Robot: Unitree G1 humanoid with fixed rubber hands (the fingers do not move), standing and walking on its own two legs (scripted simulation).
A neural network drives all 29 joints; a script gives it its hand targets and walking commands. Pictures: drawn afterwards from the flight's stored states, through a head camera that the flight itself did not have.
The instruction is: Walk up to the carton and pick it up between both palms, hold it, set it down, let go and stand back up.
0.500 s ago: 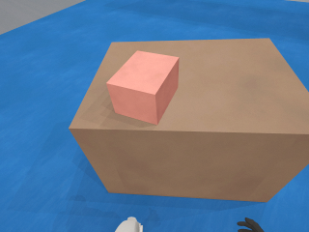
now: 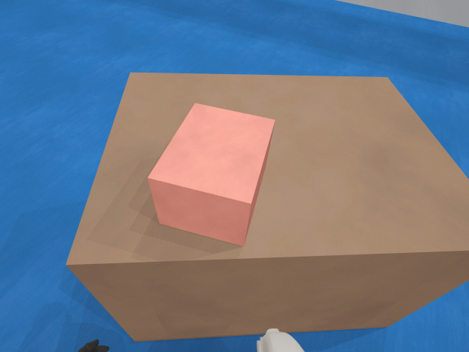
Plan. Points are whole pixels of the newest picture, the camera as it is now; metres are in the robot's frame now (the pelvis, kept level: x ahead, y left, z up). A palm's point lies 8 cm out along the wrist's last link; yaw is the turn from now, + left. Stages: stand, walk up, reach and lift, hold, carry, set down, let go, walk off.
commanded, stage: walk up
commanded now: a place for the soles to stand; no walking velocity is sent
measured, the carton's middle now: (218, 170) +0.51 +0.02 -0.01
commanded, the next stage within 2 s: none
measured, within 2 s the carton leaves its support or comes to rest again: neither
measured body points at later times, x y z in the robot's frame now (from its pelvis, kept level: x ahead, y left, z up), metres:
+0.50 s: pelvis +0.05 +0.01 -0.02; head +0.06 +0.01 +0.43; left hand +0.17 +0.27 -0.13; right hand +0.16 -0.26 -0.12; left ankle +0.09 +0.16 -0.74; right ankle +0.13 -0.10 -0.74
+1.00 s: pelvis +0.06 -0.04 -0.01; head +0.06 -0.06 +0.44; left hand +0.17 +0.22 -0.11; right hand +0.13 -0.31 -0.13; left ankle +0.07 +0.11 -0.71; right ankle +0.05 -0.15 -0.74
